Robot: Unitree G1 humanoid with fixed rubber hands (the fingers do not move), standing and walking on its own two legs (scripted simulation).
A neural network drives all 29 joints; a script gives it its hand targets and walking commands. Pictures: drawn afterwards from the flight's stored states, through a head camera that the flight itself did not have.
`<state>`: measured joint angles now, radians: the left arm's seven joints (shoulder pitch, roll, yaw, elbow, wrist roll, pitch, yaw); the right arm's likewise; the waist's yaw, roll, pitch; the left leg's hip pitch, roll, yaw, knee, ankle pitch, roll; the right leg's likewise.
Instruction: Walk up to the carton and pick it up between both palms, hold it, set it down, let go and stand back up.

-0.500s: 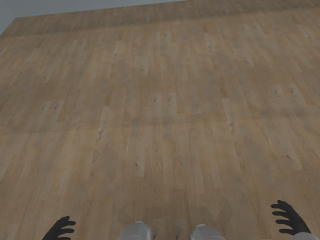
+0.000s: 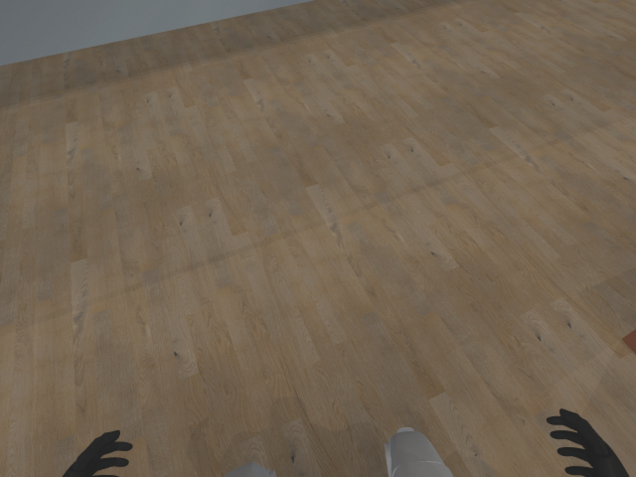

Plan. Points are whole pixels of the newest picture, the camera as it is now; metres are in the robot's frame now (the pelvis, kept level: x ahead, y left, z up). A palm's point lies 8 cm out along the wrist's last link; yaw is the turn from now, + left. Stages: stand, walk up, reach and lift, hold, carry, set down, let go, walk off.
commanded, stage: walk up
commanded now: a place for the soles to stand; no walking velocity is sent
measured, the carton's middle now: out of the picture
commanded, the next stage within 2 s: none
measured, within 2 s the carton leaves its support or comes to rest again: neither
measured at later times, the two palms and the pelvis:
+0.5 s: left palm (201, 417) +0.21 +0.18 -0.08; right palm out of the picture -0.04 -0.41 -0.07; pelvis -0.02 -0.06 +0.00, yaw -20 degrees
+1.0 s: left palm (326, 367) +0.28 +0.01 -0.08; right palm out of the picture -0.14 -0.47 -0.08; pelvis -0.01 -0.16 -0.01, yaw -36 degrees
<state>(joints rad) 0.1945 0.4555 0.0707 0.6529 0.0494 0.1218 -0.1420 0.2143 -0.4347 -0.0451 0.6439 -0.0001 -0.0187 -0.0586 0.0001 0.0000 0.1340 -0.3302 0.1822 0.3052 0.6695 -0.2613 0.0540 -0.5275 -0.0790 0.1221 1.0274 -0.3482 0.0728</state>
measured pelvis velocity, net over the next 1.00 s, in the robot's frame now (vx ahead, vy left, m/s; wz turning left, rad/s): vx -0.01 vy -0.16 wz -0.63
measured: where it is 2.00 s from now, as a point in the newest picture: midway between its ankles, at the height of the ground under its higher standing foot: outside the picture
